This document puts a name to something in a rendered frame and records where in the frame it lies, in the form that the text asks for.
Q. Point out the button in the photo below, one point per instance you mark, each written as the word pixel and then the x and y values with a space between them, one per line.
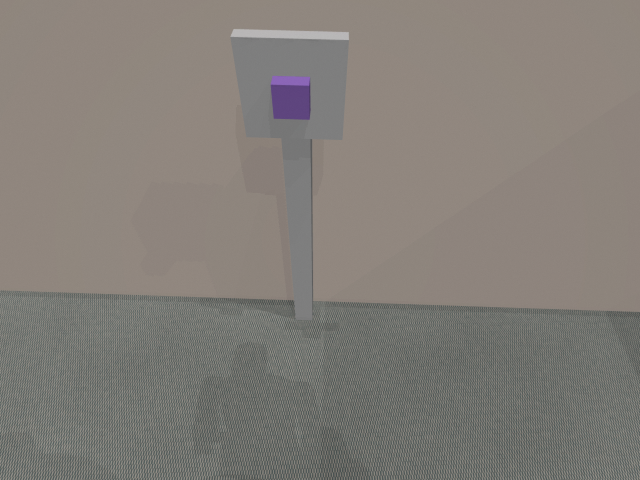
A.
pixel 291 97

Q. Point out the panel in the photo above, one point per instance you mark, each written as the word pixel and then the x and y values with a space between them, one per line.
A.
pixel 322 56

